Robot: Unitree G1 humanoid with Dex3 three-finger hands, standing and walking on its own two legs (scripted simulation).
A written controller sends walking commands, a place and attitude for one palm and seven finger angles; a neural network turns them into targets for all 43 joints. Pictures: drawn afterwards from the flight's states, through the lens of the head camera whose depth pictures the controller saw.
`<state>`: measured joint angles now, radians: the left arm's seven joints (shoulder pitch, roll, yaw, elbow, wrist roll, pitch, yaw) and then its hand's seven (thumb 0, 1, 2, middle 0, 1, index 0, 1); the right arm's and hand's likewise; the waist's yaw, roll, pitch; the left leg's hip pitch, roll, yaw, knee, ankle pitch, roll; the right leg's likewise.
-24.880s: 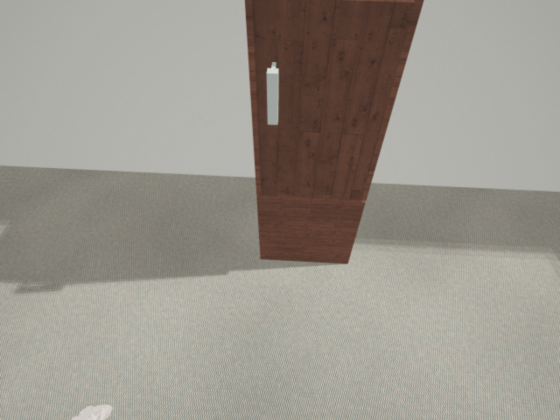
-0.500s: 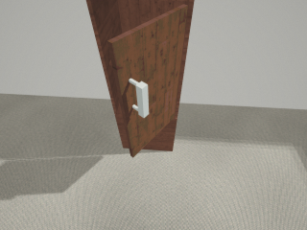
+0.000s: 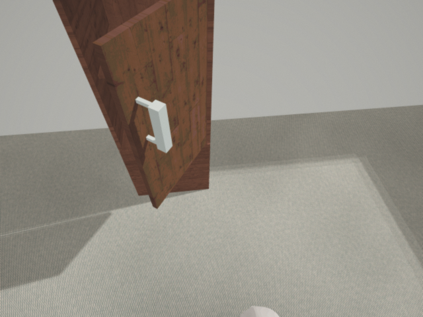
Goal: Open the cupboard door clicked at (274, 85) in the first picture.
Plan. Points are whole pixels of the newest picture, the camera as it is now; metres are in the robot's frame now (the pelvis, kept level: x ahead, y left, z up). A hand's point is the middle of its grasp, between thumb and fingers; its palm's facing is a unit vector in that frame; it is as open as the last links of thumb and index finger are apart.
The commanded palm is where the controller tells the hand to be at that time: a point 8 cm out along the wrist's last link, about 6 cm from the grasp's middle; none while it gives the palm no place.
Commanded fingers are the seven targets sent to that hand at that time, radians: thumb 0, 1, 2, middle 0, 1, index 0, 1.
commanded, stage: walk to a spot facing it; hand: left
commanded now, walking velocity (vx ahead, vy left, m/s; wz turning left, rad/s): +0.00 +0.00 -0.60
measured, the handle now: (153, 124) +0.49 +0.18 +0.04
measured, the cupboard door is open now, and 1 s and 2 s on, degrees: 54 54 54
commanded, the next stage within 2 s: none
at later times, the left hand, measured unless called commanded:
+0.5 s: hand out of the picture +0.13 +0.13 -0.17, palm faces -0.24 -0.95 -0.21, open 7.4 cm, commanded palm none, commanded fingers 0.00 0.90 0.90 -0.20 -0.30 -0.20 -0.30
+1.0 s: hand (197, 287) +0.20 +0.05 -0.16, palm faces -0.54 -0.80 -0.28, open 7.4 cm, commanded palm none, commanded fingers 0.00 0.90 0.90 -0.20 -0.30 -0.20 -0.30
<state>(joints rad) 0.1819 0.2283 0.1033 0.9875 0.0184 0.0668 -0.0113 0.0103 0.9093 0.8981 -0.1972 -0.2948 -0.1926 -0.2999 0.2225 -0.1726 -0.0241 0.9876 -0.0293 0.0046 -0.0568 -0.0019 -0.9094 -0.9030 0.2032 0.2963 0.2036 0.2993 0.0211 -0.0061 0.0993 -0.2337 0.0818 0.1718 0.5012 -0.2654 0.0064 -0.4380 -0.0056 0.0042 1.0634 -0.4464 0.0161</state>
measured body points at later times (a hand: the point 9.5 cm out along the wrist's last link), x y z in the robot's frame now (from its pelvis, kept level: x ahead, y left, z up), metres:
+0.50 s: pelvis +0.01 -0.04 -0.01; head +0.06 -0.05 +0.44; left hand +0.14 +0.18 -0.16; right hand +0.04 -0.32 -0.14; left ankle +0.04 +0.09 -0.73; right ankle +0.01 -0.16 -0.74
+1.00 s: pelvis +0.01 -0.08 +0.00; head +0.05 -0.12 +0.44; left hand +0.23 +0.09 -0.14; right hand -0.09 -0.33 -0.15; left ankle +0.07 +0.06 -0.67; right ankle -0.03 -0.16 -0.74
